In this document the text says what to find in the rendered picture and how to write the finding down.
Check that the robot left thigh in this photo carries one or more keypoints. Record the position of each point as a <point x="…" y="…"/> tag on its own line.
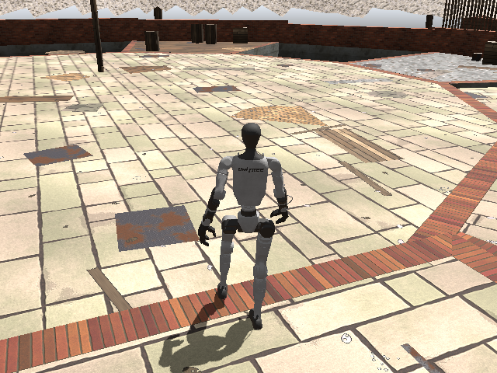
<point x="229" y="226"/>

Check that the left robot forearm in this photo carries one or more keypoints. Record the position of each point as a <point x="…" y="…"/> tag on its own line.
<point x="211" y="210"/>

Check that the robot right hand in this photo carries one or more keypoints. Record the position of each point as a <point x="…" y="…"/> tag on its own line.
<point x="278" y="212"/>

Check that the robot left foot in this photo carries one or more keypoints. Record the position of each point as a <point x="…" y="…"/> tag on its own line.
<point x="222" y="293"/>

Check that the right robot forearm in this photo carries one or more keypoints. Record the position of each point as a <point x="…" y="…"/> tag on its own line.
<point x="282" y="202"/>

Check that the robot right upper arm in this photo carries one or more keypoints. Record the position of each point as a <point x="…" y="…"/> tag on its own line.
<point x="277" y="175"/>

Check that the robot left upper arm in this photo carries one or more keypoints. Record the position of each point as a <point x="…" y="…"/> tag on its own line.
<point x="222" y="176"/>

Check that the robot left hand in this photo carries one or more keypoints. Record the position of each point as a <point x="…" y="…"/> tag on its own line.
<point x="202" y="233"/>

